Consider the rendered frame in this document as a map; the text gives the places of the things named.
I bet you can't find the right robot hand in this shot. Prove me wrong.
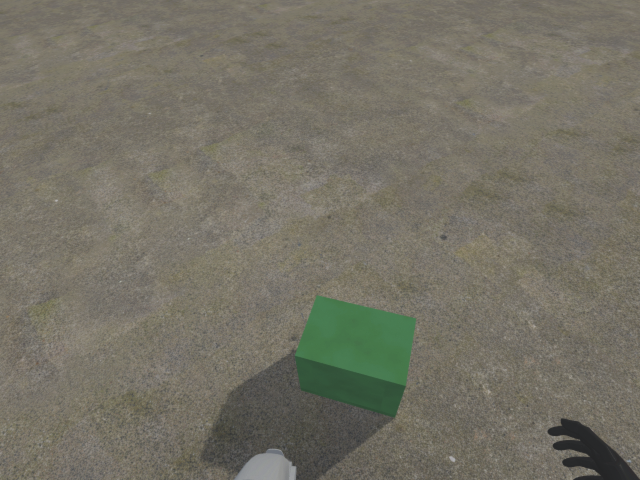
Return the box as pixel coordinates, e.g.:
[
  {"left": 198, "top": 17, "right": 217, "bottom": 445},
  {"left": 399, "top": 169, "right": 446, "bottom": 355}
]
[{"left": 547, "top": 418, "right": 640, "bottom": 480}]

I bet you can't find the carton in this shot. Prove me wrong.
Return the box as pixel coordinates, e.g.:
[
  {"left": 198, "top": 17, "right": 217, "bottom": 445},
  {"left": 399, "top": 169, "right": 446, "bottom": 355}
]
[{"left": 295, "top": 295, "right": 416, "bottom": 418}]

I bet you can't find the robot left thigh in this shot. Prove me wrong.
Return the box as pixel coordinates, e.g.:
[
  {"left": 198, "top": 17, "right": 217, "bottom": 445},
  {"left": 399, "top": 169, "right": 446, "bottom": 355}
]
[{"left": 234, "top": 453, "right": 296, "bottom": 480}]

